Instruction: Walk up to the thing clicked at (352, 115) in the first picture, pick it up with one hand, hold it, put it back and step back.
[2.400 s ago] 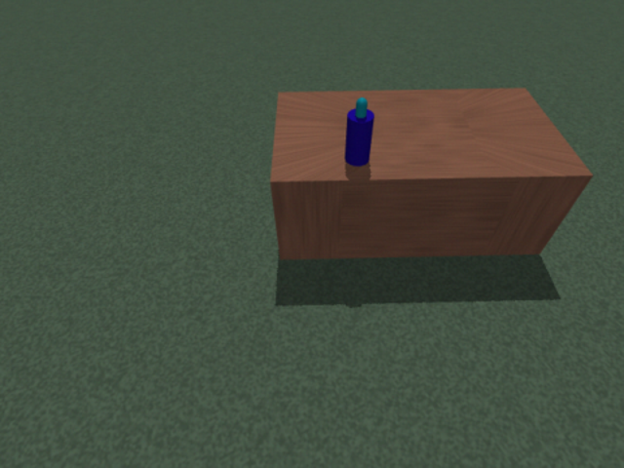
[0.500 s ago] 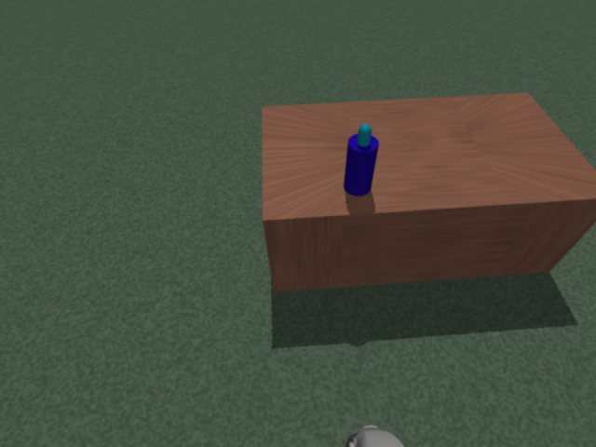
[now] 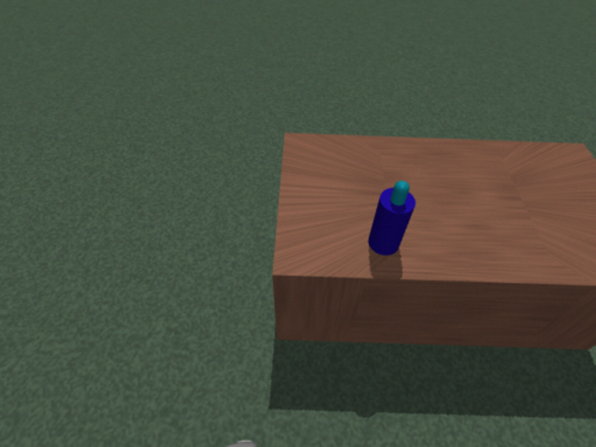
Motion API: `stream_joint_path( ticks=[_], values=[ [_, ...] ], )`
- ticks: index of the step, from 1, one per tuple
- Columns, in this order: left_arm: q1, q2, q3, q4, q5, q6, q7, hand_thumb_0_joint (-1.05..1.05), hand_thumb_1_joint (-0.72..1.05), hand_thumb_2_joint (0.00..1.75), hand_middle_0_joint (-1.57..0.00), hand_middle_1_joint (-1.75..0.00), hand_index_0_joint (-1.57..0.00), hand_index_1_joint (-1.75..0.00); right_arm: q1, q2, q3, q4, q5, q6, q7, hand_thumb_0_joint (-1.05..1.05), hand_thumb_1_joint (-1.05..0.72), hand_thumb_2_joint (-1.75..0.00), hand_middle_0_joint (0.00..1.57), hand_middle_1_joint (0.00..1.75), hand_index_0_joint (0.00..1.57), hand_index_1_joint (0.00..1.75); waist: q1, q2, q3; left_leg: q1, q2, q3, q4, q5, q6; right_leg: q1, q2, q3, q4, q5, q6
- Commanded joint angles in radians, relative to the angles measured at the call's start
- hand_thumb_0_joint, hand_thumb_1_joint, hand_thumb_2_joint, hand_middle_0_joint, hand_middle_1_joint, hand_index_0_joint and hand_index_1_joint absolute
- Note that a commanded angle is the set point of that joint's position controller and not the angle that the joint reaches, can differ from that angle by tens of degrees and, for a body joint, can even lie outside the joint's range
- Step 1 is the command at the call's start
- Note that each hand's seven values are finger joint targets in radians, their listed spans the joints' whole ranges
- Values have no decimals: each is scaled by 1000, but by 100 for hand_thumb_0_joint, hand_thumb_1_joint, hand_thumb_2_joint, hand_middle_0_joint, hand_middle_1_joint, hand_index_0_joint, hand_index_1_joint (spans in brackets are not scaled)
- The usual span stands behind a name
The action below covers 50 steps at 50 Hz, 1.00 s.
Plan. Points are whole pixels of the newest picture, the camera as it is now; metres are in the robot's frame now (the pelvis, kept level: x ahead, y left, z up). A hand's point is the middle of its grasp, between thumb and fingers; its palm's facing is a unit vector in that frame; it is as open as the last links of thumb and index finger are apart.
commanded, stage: walk up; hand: right
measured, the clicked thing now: (392, 215) +0.69 -0.20 -0.22
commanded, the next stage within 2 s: none
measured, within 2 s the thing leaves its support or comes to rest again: neither
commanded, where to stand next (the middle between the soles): +0.27 +0.00 m, yaw +0 degrees
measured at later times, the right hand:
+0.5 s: hand (511, 421) +0.21 -0.31 -0.16, palm faces -0.02 +0.94 -0.33, open 7.4 cm
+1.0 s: hand (479, 372) +0.28 -0.27 -0.15, palm faces -0.04 +0.93 -0.37, open 7.4 cm
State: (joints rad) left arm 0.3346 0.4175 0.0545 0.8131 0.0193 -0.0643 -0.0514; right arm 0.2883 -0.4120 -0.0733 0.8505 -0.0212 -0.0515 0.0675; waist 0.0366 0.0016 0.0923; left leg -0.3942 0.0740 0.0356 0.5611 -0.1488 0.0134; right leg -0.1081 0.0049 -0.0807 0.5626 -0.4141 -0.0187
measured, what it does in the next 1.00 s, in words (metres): walks ahead: right foot, then left foot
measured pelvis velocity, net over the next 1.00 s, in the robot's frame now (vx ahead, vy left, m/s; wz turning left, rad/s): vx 0.18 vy -0.01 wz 0.00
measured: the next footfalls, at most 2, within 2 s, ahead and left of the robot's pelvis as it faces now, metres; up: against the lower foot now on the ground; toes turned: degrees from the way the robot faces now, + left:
right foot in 0.40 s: +0.23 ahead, -0.15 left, +0.00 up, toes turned -2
left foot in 0.80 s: +0.27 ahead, +0.12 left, +0.00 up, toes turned +1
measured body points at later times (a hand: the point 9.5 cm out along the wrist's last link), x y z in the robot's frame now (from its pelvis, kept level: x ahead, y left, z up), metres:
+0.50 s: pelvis +0.15 -0.04 -0.01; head +0.17 -0.08 +0.44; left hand +0.22 +0.29 -0.09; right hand +0.21 -0.36 -0.14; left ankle +0.12 +0.10 -0.68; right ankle +0.22 -0.16 -0.72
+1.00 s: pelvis +0.18 -0.01 -0.01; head +0.20 +0.00 +0.44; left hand +0.25 +0.31 -0.13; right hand +0.28 -0.32 -0.12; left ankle +0.23 +0.12 -0.72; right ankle +0.19 -0.14 -0.73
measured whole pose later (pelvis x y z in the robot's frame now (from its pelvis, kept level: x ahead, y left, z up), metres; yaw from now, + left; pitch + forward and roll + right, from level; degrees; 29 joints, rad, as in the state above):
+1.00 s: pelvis +0.18 -0.01 -0.01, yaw +0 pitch -2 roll +0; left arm 0.21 0.41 0.02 0.93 0.00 -0.03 0.02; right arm 0.16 -0.38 -0.03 0.91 -0.01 0.02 0.03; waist 0.01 -0.02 0.09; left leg -0.39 0.04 0.01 0.72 -0.30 -0.01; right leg -0.31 -0.03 -0.02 0.71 -0.38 -0.01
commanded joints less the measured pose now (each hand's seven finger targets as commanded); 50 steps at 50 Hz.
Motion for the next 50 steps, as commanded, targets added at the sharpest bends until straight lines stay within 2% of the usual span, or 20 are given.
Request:
stream_joint_path(
  ticks=[1,2,3,6,8,13,17,19,20,21,23,28,36,40,41,42,43,46,48,50],
  values=[
    [56,110,28,-104,-18,-17,15,0,90,90,-20,-30,-20,-30,223,-307,-101,-45,-29,-59,-38,0,-90,-90,20,30,20,30,-119,322,-215,561,193,-355,-158,-220,139,-452,-17,9,463,85,-57],
    [81,146,42,-85,-20,-5,23,0,90,90,-20,-30,-20,-30,201,-337,-103,-81,-14,-60,-44,0,-90,-90,20,30,20,30,-106,238,-190,529,371,-691,-302,-363,232,-570,46,76,580,-137,-37],
    [54,234,61,-63,-11,5,35,0,90,90,-20,-30,-20,-30,157,-344,-110,-83,11,-52,-42,0,-90,-90,20,30,20,30,-102,169,-148,474,407,-717,-295,-379,295,-563,-26,146,651,-155,-46],
    [42,216,57,-30,-16,3,25,0,90,90,-20,-30,-20,-30,72,-243,-64,-104,19,-54,-52,0,-90,-90,20,30,20,30,-57,85,-39,284,237,-313,-273,-32,184,-479,-68,207,574,5,-34],
    [94,193,54,-4,-23,9,13,0,90,90,-20,-30,-20,-30,54,-244,-59,-103,22,-59,-49,0,-90,-90,20,30,20,30,-31,148,-35,193,182,-172,-266,44,171,-393,-76,140,509,59,-13],
    [18,180,58,-29,-12,3,-10,0,90,90,-20,-30,-20,-30,26,-267,-67,-135,9,-47,-38,0,-90,-90,20,30,20,30,-52,210,9,135,179,-121,-296,-181,225,-348,-112,70,222,123,21],
    [53,174,64,8,-7,-15,5,0,90,90,-20,-30,-20,-30,-12,-265,-61,-145,13,-26,-32,0,-90,-90,20,30,20,30,-18,187,-20,27,166,-105,-173,-169,197,-152,-60,21,77,216,12],
    [136,187,73,54,-3,-30,26,0,90,90,-20,-30,-20,-30,-15,-192,-34,-150,19,-7,-36,0,-90,-90,20,30,20,30,25,51,-79,-20,98,-46,42,-97,136,10,-9,5,2,272,9],
    [162,223,81,51,1,-39,37,0,90,90,-20,-30,-20,-30,30,-133,-15,-145,24,-2,-40,0,-90,-90,20,30,20,30,40,-102,-116,-30,39,9,235,-145,98,61,-71,97,-108,238,-9],
    [150,317,101,26,10,-48,48,0,90,90,-20,-30,-20,-30,68,-71,7,-158,26,1,-40,0,-90,-90,20,30,20,30,24,-328,-116,-183,-80,59,463,-359,32,89,-314,486,-232,225,-99],
    [72,358,94,-13,-8,-37,52,0,90,90,-20,-30,-20,-30,69,-201,-32,-126,15,27,-61,0,-90,-90,20,30,20,30,9,-200,-39,-185,-44,-74,573,-448,20,-63,-447,685,-275,155,-268],
    [19,266,65,-14,-15,-39,73,0,90,90,-20,-30,-20,-30,87,-187,-37,-63,20,40,-54,0,-90,-90,20,30,20,30,-24,-165,-88,-129,-20,-117,521,-278,7,-58,-277,294,-148,531,-187],
    [-74,260,52,-52,-1,-19,81,0,90,90,-20,-30,-20,-30,-16,-149,-35,-48,11,56,-53,0,-90,-90,20,30,20,30,-25,-190,-113,73,-34,-25,198,-200,-6,-196,-284,186,-52,603,-187],
    [-99,217,25,-36,-14,11,80,0,90,90,-20,-30,-20,-30,3,-195,-53,-12,-1,38,-59,0,-90,-90,20,30,20,30,-61,-76,-127,240,-33,-64,-21,-58,44,-347,-214,157,108,324,-96],
    [-77,168,13,-35,-19,19,79,0,90,90,-20,-30,-20,-30,-3,-248,-61,-21,-16,33,-62,0,-90,-90,20,30,20,30,-50,95,-143,245,121,-292,-116,-87,90,-407,-125,98,226,137,-42],
    [-65,160,10,-17,-32,29,86,0,90,90,-20,-30,-20,-30,-79,-293,-59,-44,1,30,-59,0,-90,-90,20,30,20,30,-26,216,-126,133,256,-475,-212,-205,190,-363,-16,26,293,-131,-15],
    [-78,215,28,23,-20,33,93,0,90,90,-20,-30,-20,-30,-115,-308,-63,-35,4,34,-54,0,-90,-90,20,30,20,30,-42,217,-97,18,285,-517,-238,-302,253,-287,-52,90,380,-200,-9],
    [-40,192,28,72,-25,22,81,0,90,90,-20,-30,-20,-30,-190,-223,-28,-39,-4,37,-59,0,-90,-90,20,30,20,30,-3,192,-86,29,130,-265,-134,-125,171,-246,-49,71,243,-71,-14],
    [-18,166,19,102,-22,12,79,0,90,90,-20,-30,-20,-30,-202,-212,-19,-18,9,37,-59,0,-90,-90,20,30,20,30,12,212,-120,62,98,-213,-49,6,127,-157,-27,33,44,63,-7],
    [-33,183,23,120,-7,-2,89,0,90,90,-20,-30,-20,-30,-194,-166,3,-8,23,43,-56,0,-90,-90,20,30,20,30,17,153,-173,62,93,-190,38,94,83,-50,-74,129,-70,170,-22]
  ],
)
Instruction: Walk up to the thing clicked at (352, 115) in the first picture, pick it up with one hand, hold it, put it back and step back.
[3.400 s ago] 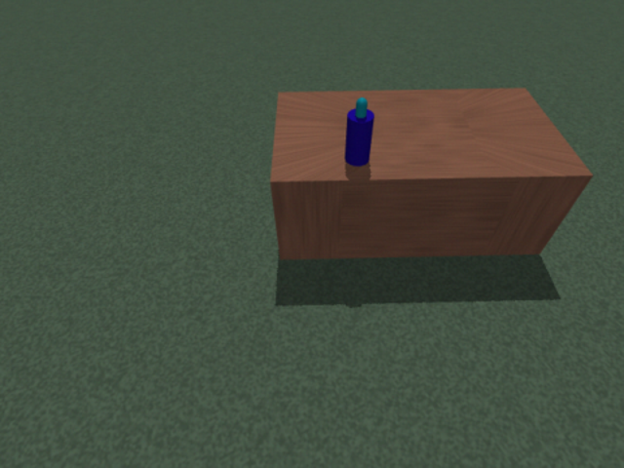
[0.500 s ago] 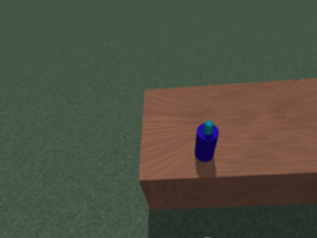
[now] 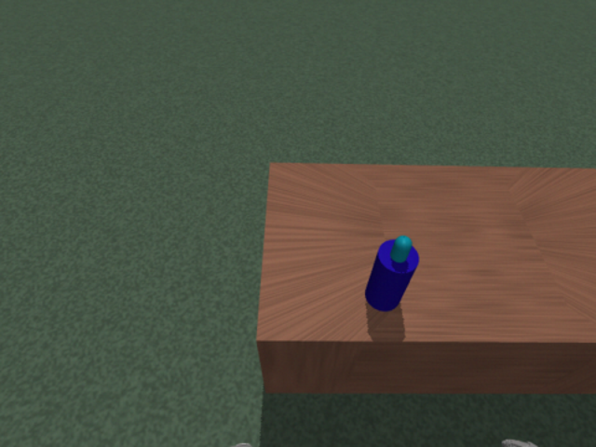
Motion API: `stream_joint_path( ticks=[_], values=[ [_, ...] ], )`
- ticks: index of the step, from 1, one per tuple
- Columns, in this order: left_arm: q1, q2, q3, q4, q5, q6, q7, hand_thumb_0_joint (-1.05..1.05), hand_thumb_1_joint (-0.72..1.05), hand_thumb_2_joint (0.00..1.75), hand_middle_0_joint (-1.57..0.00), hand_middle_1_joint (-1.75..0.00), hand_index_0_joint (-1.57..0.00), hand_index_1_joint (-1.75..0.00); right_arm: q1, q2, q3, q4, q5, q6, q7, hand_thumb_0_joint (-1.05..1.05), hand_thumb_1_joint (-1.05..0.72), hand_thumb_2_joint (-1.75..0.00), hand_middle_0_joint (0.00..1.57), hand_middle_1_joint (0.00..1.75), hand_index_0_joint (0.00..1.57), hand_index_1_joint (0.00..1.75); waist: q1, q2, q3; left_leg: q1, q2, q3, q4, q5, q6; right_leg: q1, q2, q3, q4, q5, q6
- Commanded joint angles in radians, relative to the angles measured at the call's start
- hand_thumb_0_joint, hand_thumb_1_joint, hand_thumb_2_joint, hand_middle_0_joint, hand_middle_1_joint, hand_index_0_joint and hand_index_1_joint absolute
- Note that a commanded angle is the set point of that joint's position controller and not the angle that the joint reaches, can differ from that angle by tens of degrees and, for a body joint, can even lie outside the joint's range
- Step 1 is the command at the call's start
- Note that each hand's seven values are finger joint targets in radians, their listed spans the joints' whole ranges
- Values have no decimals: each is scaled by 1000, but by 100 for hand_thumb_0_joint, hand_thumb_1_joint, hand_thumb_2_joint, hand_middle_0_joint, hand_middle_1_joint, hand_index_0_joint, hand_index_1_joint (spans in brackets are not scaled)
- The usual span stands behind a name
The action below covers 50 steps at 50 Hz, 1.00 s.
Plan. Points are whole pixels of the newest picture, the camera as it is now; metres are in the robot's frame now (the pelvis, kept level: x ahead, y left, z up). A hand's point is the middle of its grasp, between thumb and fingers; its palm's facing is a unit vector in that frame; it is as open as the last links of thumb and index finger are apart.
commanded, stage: walk up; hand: right
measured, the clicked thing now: (392, 270) +0.51 -0.19 -0.21
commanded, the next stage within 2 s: stand in 1.24 s
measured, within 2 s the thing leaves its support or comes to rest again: neither
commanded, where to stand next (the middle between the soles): +0.09 +0.01 m, yaw +0 degrees
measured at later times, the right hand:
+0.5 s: hand out of the picture +0.10 -0.24 -0.13, palm faces -0.02 +0.95 -0.30, open 7.4 cm
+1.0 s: hand out of the picture +0.10 -0.25 -0.13, palm faces +0.03 +0.95 -0.32, open 7.4 cm
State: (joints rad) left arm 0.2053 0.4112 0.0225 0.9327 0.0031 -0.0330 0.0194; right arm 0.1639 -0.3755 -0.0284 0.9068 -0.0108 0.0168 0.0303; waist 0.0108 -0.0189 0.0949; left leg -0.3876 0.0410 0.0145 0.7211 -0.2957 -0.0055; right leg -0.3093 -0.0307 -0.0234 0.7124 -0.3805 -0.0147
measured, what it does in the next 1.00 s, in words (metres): stands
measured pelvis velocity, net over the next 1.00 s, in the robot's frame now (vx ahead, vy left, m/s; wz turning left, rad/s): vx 0.03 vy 0.00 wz -0.03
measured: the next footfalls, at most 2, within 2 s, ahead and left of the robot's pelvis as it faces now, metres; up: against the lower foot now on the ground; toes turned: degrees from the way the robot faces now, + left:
none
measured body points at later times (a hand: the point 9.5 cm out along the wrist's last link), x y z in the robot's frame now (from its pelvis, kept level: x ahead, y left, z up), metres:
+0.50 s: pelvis +0.01 +0.00 +0.03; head +0.02 +0.00 +0.48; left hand +0.09 +0.32 -0.10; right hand +0.10 -0.29 -0.11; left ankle +0.06 +0.13 -0.71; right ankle +0.01 -0.13 -0.71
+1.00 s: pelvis +0.03 +0.00 +0.03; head +0.04 +0.00 +0.48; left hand +0.13 +0.30 -0.09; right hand +0.10 -0.30 -0.10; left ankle +0.06 +0.13 -0.71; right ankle +0.01 -0.13 -0.71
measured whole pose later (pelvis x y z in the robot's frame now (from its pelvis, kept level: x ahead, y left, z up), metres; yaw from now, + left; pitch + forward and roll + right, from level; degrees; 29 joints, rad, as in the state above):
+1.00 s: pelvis +0.03 +0.00 +0.03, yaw -2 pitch -2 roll +0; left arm 0.07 0.35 0.00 1.14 0.02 -0.02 0.00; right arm 0.08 -0.35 -0.02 1.15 0.00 0.01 0.02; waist -0.01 0.01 0.06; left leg -0.15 0.04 0.05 0.35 -0.16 -0.01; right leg -0.09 -0.03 0.00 0.35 -0.21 0.03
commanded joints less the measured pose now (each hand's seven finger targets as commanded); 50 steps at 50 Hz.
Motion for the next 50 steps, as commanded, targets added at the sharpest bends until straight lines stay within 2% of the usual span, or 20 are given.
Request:
stream_joint_path(
  ticks=[1,2,3,4,5,6,7,8,10,12,16,20,21,25,27,31,34,38,42,50],
  values=[
    [70,230,60,-5,23,-42,22,0,90,90,-20,-30,-20,-30,-60,-172,-33,-65,18,-25,-20,0,-90,-90,20,30,20,30,27,75,-163,10,85,-133,-53,224,61,154,-133,234,-279,168,-67],
    [-8,286,65,-15,22,-41,17,0,90,90,-20,-30,-20,-30,-46,-179,-37,-46,14,-23,-22,0,-90,-90,20,30,20,30,-14,10,-119,43,19,-76,-81,43,39,40,-207,315,-296,114,-124],
    [-81,278,57,-22,19,-35,9,0,90,90,-20,-30,-20,-30,-18,-196,-46,-12,9,-22,-25,0,-90,-90,20,30,20,30,-48,-5,-92,148,18,-60,-111,-62,39,-70,-218,287,-282,63,-131],
    [-96,241,44,-25,14,-30,4,0,90,90,-20,-30,-20,-30,-9,-209,-50,7,5,-27,-26,0,-90,-90,20,30,20,30,-59,22,-90,219,46,-106,-197,-58,54,-123,-173,215,-265,49,-93],
    [-86,206,33,-11,7,-27,-1,0,90,90,-20,-30,-20,-30,-53,-231,-53,6,6,-33,-22,0,-90,-90,20,30,20,30,-39,63,-72,197,89,-174,-260,-75,72,-118,-96,133,-244,17,-48],
    [-73,192,29,3,4,-26,-4,0,90,90,-20,-30,-20,-30,-90,-239,-52,5,7,-35,-17,0,-90,-90,20,30,20,30,-16,67,-62,146,119,-210,-299,-122,92,-73,-41,75,-236,-21,-30],
    [-49,181,27,24,7,-27,-5,0,90,90,-20,-30,-20,-30,-109,-236,-46,8,8,-34,-13,0,-90,-90,20,30,20,30,1,62,-66,105,142,-227,-324,-156,102,-15,-31,65,-240,-33,-29],
    [-35,179,27,40,8,-30,-6,0,90,90,-20,-30,-20,-30,-114,-224,-39,15,8,-34,-11,0,-90,-90,20,30,20,30,8,39,-63,73,137,-216,-334,-161,98,28,-36,81,-263,-35,-32],
    [-42,189,28,52,8,-35,-11,0,90,90,-20,-30,-20,-30,-112,-213,-28,31,6,-36,-10,0,-90,-90,20,30,20,30,1,22,-67,88,96,-164,-324,-126,72,49,-63,123,-305,5,-41],
    [-76,190,26,58,4,-34,-11,0,90,90,-20,-30,-20,-30,-98,-212,-28,57,5,-39,-11,0,-90,-90,20,30,20,30,-14,28,-76,122,82,-146,-338,-81,53,48,-73,124,-311,58,-37],
    [-79,177,20,82,0,-32,-11,0,90,90,-20,-30,-20,-30,-118,-209,-23,86,6,-43,-12,0,-90,-90,20,30,20,30,-4,47,-118,176,97,-139,-357,40,55,102,-70,101,-328,150,-26],
    [-91,181,18,105,0,-28,-11,0,90,90,-20,-30,-20,-30,-138,-202,-23,106,9,-40,-13,0,-90,-90,20,30,20,30,-1,39,-102,191,89,-121,-374,53,46,107,-81,106,-365,171,-19],
    [-109,183,17,106,3,-27,-11,0,90,90,-20,-30,-20,-30,-127,-201,-25,112,8,-39,-14,0,-90,-90,20,30,20,30,-11,27,-102,188,86,-119,-381,46,43,119,-83,104,-370,175,-19],
    [-117,177,17,121,3,-25,-10,0,90,90,-20,-30,-20,-30,-135,-193,-24,133,7,-38,-15,0,-90,-90,20,30,20,30,-6,22,-117,227,82,-100,-384,118,38,134,-93,104,-395,225,-11],
    [-124,179,17,127,3,-25,-10,0,90,90,-20,-30,-20,-30,-131,-189,-22,142,8,-38,-15,0,-90,-90,20,30,20,30,-7,17,-135,258,81,-86,-374,185,35,146,-101,108,-401,255,-10],
    [-135,175,18,138,4,-23,-7,0,90,90,-20,-30,-20,-30,-137,-189,-26,156,7,-35,-17,0,-90,-90,20,30,20,30,-9,13,-142,290,84,-74,-371,242,33,155,-102,100,-419,299,-4],
    [-167,175,21,140,6,-19,-6,0,90,90,-20,-30,-20,-30,-128,-186,-28,167,5,-34,-20,0,-90,-90,20,30,20,30,-19,10,-134,281,83,-69,-385,232,28,165,-104,99,-421,296,-6],
    [-159,165,20,150,4,-16,-6,0,90,90,-20,-30,-20,-30,-139,-186,-28,172,5,-35,-21,0,-90,-90,20,30,20,30,-10,30,-126,288,87,-67,-392,261,28,166,-96,92,-426,305,0],
    [-175,166,21,147,9,-13,-7,0,90,90,-20,-30,-20,-30,-142,-193,-31,175,2,-34,-24,0,-90,-90,20,30,20,30,-16,35,-122,285,88,-63,-411,216,26,172,-101,95,-431,288,-3],
    [-178,161,22,154,9,-11,-6,0,90,90,-20,-30,-20,-30,-134,-186,-31,177,4,-35,-24,0,-90,-90,20,30,20,30,-16,21,-134,303,93,-62,-412,253,28,185,-90,87,-432,308,4]
  ],
)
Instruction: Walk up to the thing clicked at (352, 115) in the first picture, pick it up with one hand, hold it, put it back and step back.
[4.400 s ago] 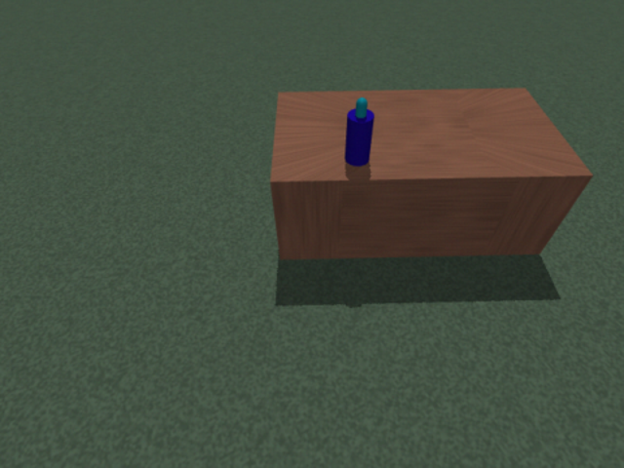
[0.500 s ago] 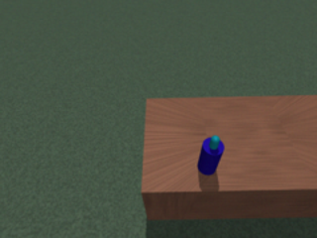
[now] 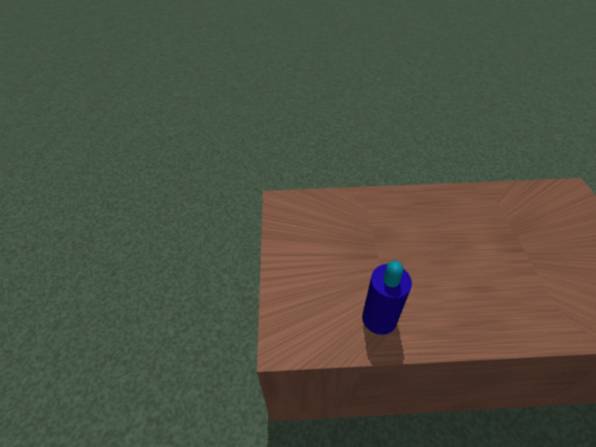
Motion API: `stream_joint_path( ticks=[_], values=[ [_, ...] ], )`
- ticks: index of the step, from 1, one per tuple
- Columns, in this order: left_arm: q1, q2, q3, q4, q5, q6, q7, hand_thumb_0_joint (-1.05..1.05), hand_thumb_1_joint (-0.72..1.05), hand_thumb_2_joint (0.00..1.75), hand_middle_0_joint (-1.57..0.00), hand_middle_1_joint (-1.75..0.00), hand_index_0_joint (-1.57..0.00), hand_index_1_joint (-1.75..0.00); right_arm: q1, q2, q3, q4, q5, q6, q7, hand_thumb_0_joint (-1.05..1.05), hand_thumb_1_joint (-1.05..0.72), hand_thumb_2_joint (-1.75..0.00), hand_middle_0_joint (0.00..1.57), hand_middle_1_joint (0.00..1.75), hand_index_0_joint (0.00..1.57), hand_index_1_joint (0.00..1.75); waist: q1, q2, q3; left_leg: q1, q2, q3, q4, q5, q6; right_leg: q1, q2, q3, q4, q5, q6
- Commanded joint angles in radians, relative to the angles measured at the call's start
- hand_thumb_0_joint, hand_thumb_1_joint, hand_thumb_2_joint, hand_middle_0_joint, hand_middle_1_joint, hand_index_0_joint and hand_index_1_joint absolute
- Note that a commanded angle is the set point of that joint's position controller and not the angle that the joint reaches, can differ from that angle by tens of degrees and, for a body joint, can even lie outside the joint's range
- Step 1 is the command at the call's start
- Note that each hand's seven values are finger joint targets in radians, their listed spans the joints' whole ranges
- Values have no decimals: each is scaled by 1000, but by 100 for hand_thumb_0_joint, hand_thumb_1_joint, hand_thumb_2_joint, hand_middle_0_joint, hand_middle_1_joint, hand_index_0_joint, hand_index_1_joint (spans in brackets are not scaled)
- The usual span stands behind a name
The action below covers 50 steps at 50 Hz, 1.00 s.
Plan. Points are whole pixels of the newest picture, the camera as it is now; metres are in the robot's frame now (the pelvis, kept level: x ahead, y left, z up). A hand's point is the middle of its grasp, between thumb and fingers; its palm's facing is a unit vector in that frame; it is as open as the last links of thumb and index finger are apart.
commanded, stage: walk up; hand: right
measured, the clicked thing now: (387, 294) +0.48 -0.18 -0.25
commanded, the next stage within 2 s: stand in 0.24 s
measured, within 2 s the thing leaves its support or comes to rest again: neither
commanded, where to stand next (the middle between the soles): +0.06 +0.01 m, yaw +2 degrees
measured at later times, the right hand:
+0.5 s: hand out of the picture +0.09 -0.25 -0.16, palm faces +0.00 +0.95 -0.32, open 7.4 cm
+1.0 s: hand out of the picture +0.09 -0.26 -0.16, palm faces -0.01 +0.95 -0.32, open 7.4 cm
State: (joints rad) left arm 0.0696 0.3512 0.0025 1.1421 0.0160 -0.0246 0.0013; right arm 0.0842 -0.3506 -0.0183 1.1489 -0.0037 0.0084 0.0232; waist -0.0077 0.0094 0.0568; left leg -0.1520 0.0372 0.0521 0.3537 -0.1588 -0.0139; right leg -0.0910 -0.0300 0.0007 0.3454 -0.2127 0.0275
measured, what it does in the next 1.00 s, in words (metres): stands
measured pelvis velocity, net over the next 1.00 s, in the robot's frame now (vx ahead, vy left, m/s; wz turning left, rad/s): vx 0.01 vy -0.01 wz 0.00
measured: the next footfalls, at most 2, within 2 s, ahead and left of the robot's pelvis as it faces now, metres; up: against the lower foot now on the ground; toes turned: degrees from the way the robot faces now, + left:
none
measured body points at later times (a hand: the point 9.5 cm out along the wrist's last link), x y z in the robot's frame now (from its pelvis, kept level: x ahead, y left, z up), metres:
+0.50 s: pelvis +0.01 +0.00 +0.00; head +0.03 +0.00 +0.45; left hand +0.09 +0.30 -0.13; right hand +0.09 -0.30 -0.13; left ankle +0.02 +0.13 -0.75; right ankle -0.01 -0.14 -0.75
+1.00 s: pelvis +0.01 -0.01 +0.00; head +0.03 -0.01 +0.45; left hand +0.10 +0.29 -0.13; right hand +0.10 -0.31 -0.13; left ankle +0.02 +0.13 -0.75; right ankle -0.01 -0.14 -0.75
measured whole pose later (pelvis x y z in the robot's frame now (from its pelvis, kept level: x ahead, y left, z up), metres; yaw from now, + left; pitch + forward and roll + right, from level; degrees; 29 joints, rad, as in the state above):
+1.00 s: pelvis +0.01 -0.01 +0.00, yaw +0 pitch -2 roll +0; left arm 0.10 0.35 0.00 1.13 0.01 -0.01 0.00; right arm 0.07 -0.34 -0.01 1.15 0.00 0.00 0.01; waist -0.01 0.00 0.06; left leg -0.12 0.05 0.05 0.31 -0.15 -0.03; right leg -0.06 -0.02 0.00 0.31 -0.21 0.01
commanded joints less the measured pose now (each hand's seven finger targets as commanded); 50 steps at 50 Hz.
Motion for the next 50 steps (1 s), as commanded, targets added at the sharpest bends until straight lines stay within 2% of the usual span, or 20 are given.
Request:
stream_joint_path(
  ticks=[1,4,11,12,14,16,21,24,26,31,37,38,44,46,50],
  values=[
    [-44,219,41,-57,-4,-20,12,0,90,90,-20,-30,-20,-30,-56,-210,-40,-67,-2,-25,-17,0,-90,-90,20,30,20,30,3,-10,-93,64,93,-100,-45,110,34,-33,-93,68,-71,142,-36],
    [-38,223,43,-56,-2,-19,12,0,90,90,-20,-30,-20,-30,-55,-211,-42,-69,-5,-25,-17,0,-90,-90,20,30,20,30,2,-9,-112,86,93,-92,-38,131,34,-28,-96,65,-60,168,-38],
    [-35,217,42,-60,-3,-14,13,0,90,90,-20,-30,-20,-30,-57,-211,-44,-67,-6,-25,-20,0,-90,-90,20,30,20,30,3,-2,-101,82,96,-93,-53,127,37,-33,-90,59,-60,159,-35],
    [-35,212,37,-54,-11,-9,12,0,90,90,-20,-30,-20,-30,-62,-198,-36,-68,-4,-31,-22,0,-90,-90,20,30,20,30,-5,-39,-79,69,112,-112,-80,143,30,-46,-97,59,-62,140,-35],
    [-34,209,36,-55,-11,-5,10,0,90,90,-20,-30,-20,-30,-70,-204,-35,-64,-5,-35,-24,0,-90,-90,20,30,20,30,-2,-34,-63,72,112,-112,-86,132,23,-58,-97,64,-67,115,-36],
    [-22,205,35,-59,-11,-5,9,0,90,90,-20,-30,-20,-30,-66,-211,-37,-60,-6,-37,-25,0,-90,-90,20,30,20,30,1,-14,-79,86,113,-107,-80,168,19,-49,-99,65,-66,139,-37],
    [-19,210,34,-60,-7,-3,7,0,90,90,-20,-30,-20,-30,-74,-208,-35,-55,-3,-36,-25,0,-90,-90,20,30,20,30,-5,13,-97,92,106,-100,-87,95,16,-46,-103,74,-78,110,-39],
    [-16,213,33,-63,-7,-7,6,0,90,90,-20,-30,-20,-30,-68,-207,-32,-53,-3,-38,-24,0,-90,-90,20,30,20,30,-5,8,-120,94,109,-96,-79,131,21,-27,-107,73,-82,139,-38],
    [-10,213,32,-62,-6,-9,7,0,90,90,-20,-30,-20,-30,-76,-202,-32,-53,-3,-38,-24,0,-90,-90,20,30,20,30,-2,-13,-122,112,114,-100,-67,192,21,-27,-109,69,-76,185,-37],
    [-13,210,33,-63,-10,-6,8,0,90,90,-20,-30,-20,-30,-69,-204,-30,-51,-3,-37,-26,0,-90,-90,20,30,20,30,-4,8,-111,93,107,-90,-69,163,19,-19,-110,71,-81,176,-38],
    [-6,208,34,-66,-7,-6,9,0,90,90,-20,-30,-20,-30,-67,-206,-31,-54,-3,-36,-26,0,-90,-90,20,30,20,30,-3,-9,-103,105,112,-93,-63,188,18,-23,-109,67,-83,196,-41],
    [0,209,34,-64,-8,-7,9,0,90,90,-20,-30,-20,-30,-68,-206,-30,-53,-3,-35,-26,0,-90,-90,20,30,20,30,-2,-10,-91,92,107,-92,-68,155,18,-27,-109,71,-94,176,-38],
    [-5,216,38,-72,-9,-7,9,0,90,90,-20,-30,-20,-30,-57,-203,-28,-57,-5,-38,-26,0,-90,-90,20,30,20,30,-4,-3,-110,106,112,-91,-62,194,14,-9,-111,72,-83,215,-43],
    [-4,211,37,-69,-10,-5,9,0,90,90,-20,-30,-20,-30,-63,-206,-27,-57,-4,-37,-27,0,-90,-90,20,30,20,30,-1,0,-92,96,109,-91,-66,176,11,-16,-109,73,-90,196,-43],
    [-1,221,39,-72,-8,-6,10,0,90,90,-20,-30,-20,-30,-55,-200,-28,-61,-4,-36,-27,0,-90,-90,20,30,20,30,-2,-25,-114,109,115,-90,-54,210,18,3,-111,67,-84,236,-43]
  ],
)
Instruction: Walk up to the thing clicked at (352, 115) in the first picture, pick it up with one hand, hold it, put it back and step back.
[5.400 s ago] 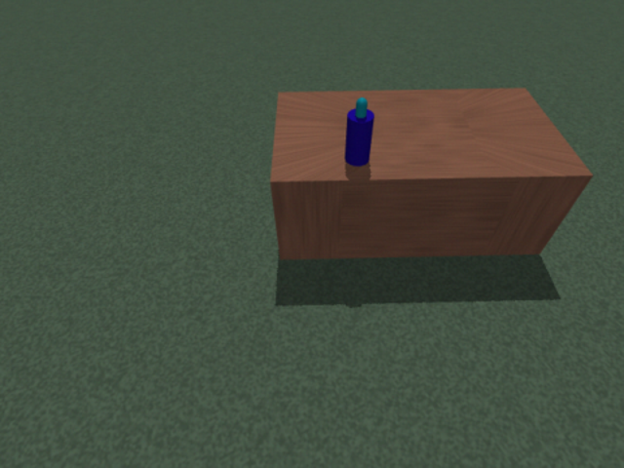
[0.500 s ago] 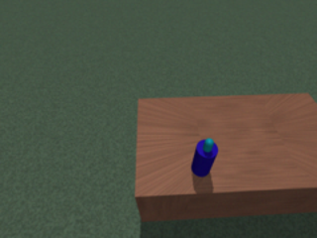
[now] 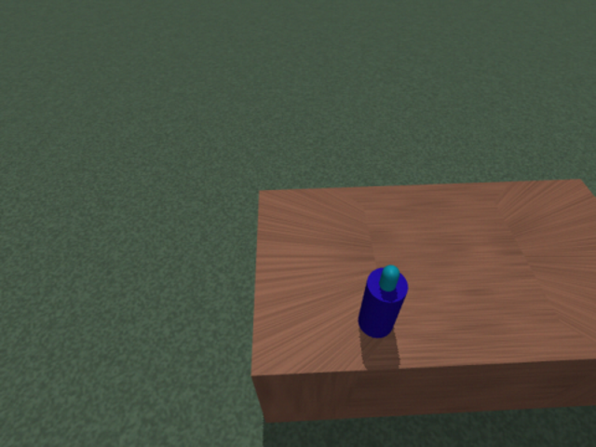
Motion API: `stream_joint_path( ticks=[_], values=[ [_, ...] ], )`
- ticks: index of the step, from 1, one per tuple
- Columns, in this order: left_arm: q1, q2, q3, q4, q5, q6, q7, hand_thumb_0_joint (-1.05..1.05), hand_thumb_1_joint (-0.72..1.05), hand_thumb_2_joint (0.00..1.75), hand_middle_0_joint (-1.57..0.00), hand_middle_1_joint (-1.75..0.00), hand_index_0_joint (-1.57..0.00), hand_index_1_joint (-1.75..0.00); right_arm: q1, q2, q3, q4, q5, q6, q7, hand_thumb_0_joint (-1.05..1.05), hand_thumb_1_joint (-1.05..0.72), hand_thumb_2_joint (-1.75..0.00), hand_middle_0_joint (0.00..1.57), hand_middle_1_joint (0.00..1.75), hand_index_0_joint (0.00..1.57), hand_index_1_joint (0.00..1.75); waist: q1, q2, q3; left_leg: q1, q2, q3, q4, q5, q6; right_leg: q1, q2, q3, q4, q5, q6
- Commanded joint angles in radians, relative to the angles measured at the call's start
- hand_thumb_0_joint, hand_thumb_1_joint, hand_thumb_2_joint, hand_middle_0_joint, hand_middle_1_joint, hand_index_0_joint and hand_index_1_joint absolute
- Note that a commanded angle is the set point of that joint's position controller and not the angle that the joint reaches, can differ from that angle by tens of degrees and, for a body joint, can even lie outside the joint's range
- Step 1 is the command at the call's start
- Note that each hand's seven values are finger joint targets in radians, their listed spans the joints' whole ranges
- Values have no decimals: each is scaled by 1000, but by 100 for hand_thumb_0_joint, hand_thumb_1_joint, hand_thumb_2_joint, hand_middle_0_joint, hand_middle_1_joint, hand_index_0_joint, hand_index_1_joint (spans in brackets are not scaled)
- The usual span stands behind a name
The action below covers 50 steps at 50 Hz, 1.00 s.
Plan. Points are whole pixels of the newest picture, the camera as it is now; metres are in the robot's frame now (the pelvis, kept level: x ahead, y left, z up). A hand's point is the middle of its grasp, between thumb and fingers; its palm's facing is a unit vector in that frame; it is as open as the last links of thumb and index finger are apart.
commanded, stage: stand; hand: right
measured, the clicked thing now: (383, 298) +0.47 -0.17 -0.25
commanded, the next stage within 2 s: go down in 1.44 s
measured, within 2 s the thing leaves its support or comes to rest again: neither
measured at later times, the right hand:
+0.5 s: hand out of the picture +0.07 -0.25 -0.16, palm faces -0.01 +0.94 -0.33, open 7.4 cm
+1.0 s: hand out of the picture +0.05 -0.25 -0.16, palm faces -0.02 +0.94 -0.33, open 7.4 cm
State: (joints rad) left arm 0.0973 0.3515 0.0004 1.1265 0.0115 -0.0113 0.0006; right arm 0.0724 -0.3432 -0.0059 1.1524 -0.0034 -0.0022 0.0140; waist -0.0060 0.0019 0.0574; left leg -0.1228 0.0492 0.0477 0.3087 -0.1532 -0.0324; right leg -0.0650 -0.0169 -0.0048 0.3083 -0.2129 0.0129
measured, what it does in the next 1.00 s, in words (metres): stands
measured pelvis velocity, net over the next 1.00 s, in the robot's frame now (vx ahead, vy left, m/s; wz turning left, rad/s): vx -0.01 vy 0.00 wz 0.00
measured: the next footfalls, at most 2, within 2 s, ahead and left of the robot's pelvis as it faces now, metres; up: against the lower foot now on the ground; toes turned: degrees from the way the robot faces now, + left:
none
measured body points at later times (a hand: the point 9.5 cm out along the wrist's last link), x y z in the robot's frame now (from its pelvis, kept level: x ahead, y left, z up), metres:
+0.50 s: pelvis -0.01 +0.00 +0.00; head +0.00 +0.00 +0.45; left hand +0.07 +0.30 -0.13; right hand +0.07 -0.30 -0.13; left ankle +0.01 +0.14 -0.75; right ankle -0.03 -0.13 -0.75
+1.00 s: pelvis -0.01 +0.00 +0.00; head +0.00 +0.00 +0.45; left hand +0.06 +0.31 -0.13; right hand +0.05 -0.30 -0.14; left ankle +0.01 +0.14 -0.75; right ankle -0.03 -0.13 -0.75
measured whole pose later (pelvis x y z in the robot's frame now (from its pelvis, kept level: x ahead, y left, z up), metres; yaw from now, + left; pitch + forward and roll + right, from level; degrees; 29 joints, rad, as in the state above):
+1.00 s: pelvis -0.01 +0.00 +0.00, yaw +0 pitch -3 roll +0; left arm 0.13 0.36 0.00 1.12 0.01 -0.01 0.00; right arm 0.11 -0.34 0.00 1.15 -0.01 0.00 0.01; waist 0.00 0.00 0.06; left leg -0.12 0.05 0.05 0.31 -0.14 -0.03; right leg -0.07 -0.02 0.00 0.31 -0.20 0.01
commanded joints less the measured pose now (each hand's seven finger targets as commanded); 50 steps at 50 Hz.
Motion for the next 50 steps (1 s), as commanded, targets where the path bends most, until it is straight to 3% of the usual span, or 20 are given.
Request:
stream_joint_path(
  ticks=[1,5,12,16,22,37,50],
  values=[
    [-30,217,42,-58,-4,-20,10,0,90,90,-20,-30,-20,-30,-41,-211,-40,-64,-4,-26,-19,0,-90,-90,20,30,20,30,-4,-16,-115,86,101,-83,-9,210,33,-30,-123,74,-43,244,-29],
    [-25,215,40,-57,-5,-19,11,0,90,90,-20,-30,-20,-30,-39,-214,-38,-64,-3,-23,-18,0,-90,-90,20,30,20,30,-3,-11,-97,78,101,-85,-14,179,36,-36,-122,73,-53,222,-27],
    [-26,219,44,-62,-3,-19,11,0,90,90,-20,-30,-20,-30,-27,-215,-36,-72,-4,-26,-21,0,-90,-90,20,30,20,30,-3,-3,-109,89,106,-79,-8,219,40,-26,-127,77,-44,266,-30],
    [-24,219,44,-58,-6,-17,10,0,90,90,-20,-30,-20,-30,-24,-213,-33,-70,-4,-25,-21,0,-90,-90,20,30,20,30,-1,-2,-75,69,102,-81,-27,167,35,-40,-121,78,-58,200,-30],
    [-18,221,42,-64,-1,-19,9,0,90,90,-20,-30,-20,-30,-26,-214,-35,-75,-4,-24,-19,0,-90,-90,20,30,20,30,-1,-9,-89,78,101,-81,-16,155,39,-42,-121,77,-60,203,-29],
    [-4,221,43,-59,-2,-13,3,0,90,90,-20,-30,-20,-30,-18,-222,-37,-72,-6,-27,-18,0,-90,-90,20,30,20,30,3,8,-55,57,101,-95,-48,54,41,-76,-112,84,-70,69,-33],
    [-8,223,38,-65,-4,-17,7,0,90,90,-20,-30,-20,-30,1,-219,-35,-68,-7,-27,-18,0,-90,-90,20,30,20,30,-1,5,-77,59,102,-91,-29,120,43,-56,-121,87,-58,137,-33]
  ],
)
